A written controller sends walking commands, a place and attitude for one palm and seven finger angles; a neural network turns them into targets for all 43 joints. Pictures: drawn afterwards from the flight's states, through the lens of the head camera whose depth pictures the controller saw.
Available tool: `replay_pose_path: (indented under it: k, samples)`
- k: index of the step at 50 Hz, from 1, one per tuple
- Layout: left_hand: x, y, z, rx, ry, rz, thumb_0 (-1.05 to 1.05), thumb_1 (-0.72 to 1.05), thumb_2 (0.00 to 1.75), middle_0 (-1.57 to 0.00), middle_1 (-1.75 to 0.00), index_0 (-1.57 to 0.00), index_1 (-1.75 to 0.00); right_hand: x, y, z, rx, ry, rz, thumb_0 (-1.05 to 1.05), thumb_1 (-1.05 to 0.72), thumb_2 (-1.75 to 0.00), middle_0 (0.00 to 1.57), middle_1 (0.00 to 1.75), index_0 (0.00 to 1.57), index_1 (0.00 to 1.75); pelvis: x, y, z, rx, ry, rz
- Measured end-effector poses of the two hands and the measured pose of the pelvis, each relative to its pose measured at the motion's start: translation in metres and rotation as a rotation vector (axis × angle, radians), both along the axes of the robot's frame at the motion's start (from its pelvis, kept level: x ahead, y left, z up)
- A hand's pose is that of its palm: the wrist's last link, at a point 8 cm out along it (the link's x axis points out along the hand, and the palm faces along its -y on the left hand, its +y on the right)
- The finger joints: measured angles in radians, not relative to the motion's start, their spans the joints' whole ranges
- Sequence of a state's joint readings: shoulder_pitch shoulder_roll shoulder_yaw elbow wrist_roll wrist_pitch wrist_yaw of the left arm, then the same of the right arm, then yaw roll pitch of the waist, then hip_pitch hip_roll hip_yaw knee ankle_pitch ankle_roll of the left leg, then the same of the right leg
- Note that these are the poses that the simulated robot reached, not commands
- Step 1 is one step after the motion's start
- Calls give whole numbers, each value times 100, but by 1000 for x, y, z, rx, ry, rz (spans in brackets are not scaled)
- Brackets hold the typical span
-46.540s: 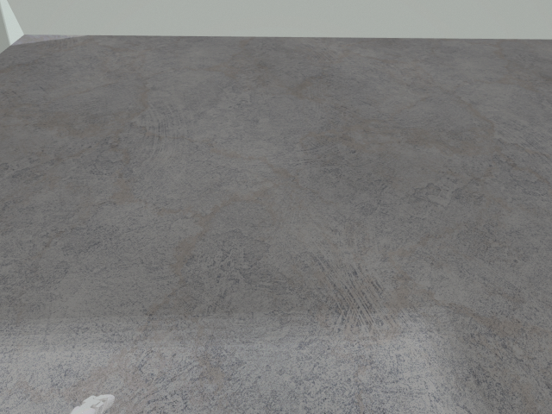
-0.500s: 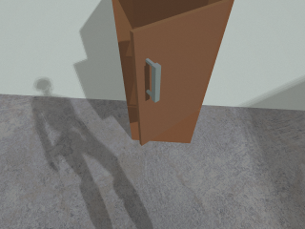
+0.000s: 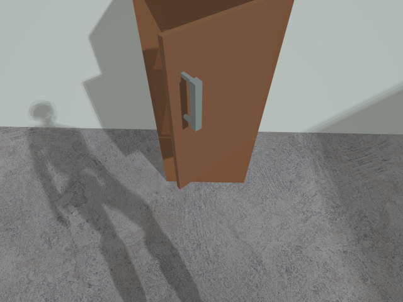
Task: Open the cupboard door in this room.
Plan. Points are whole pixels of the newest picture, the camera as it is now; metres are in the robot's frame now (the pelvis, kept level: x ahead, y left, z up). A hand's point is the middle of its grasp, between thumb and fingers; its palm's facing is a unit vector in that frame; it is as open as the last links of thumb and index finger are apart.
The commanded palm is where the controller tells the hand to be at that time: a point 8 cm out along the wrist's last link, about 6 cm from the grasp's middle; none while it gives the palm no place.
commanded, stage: walk to a spot facing it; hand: left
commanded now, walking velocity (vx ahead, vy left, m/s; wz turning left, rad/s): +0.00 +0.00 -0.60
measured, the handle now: (190, 102) +0.55 +0.07 +0.07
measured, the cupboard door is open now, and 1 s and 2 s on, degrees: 41 41 41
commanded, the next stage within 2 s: none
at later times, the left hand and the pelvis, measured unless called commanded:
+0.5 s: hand out of the picture +0.09 +0.12 -0.15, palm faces -0.16 -0.95 -0.27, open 7.3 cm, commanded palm none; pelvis +0.01 -0.06 +0.01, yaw -14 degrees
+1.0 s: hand (140, 267) +0.22 +0.17 -0.18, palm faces -0.42 -0.88 -0.23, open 7.3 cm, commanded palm none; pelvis +0.08 -0.01 +0.00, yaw -31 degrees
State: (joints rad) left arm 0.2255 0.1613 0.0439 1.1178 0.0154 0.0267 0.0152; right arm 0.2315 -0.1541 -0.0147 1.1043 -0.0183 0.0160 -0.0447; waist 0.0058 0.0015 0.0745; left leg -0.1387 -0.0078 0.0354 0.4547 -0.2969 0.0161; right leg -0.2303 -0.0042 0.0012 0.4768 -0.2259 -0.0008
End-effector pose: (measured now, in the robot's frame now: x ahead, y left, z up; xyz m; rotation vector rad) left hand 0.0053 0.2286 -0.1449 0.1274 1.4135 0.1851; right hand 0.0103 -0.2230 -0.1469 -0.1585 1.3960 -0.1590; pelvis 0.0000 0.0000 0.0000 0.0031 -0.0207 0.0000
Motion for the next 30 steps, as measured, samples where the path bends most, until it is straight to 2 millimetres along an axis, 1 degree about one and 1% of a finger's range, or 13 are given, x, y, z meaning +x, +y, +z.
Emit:
replay_pose_path:
  k: [4,7,10,13,16,22,26,30]
  samples:
    - [10,3,-2,16,5,-35,0,91,90,-20,-30,-20,-30,-7,-7,-5,-5,-12,-44,0,-91,-89,20,30,21,30,-2,-5,-5,19,3,-44]
    - [25,0,2,42,-3,-64,0,91,90,-20,-30,-20,-30,-14,-18,-10,0,-14,-73,0,-91,-89,20,30,21,30,-2,-14,-8,29,4,-76]
    - [45,-8,8,70,-42,-94,0,91,90,-20,-30,-20,-30,-19,-32,-18,12,-6,-96,0,-91,-89,20,30,21,30,1,-26,-10,31,8,-102]
    - [63,-19,10,99,-97,-128,0,91,90,-19,-30,-20,-30,-19,-51,-28,22,-2,-127,1,-91,-89,20,30,21,30,2,-41,-17,29,10,-120]
    - [71,-31,18,110,-115,-145,0,91,90,-20,-30,-20,-30,-10,-69,-21,13,-16,-148,1,-91,-89,20,30,21,30,2,-51,-10,37,6,-139]
    - [79,-55,26,89,-81,-212,0,91,90,-20,-30,-20,-30,24,-98,0,-15,-137,-195,1,-91,-89,20,30,20,29,6,-62,4,58,26,-215]
    - [88,-64,27,71,-71,-246,0,91,90,-20,-30,-21,-30,42,-108,8,-35,-194,-222,1,-91,-89,19,30,20,29,13,-64,6,55,36,-257]
    - [99,-66,25,58,-70,-270,0,91,90,-20,-30,-21,-30,56,-110,13,-52,-222,-241,1,-91,-89,19,30,20,29,22,-62,6,50,42,-296]
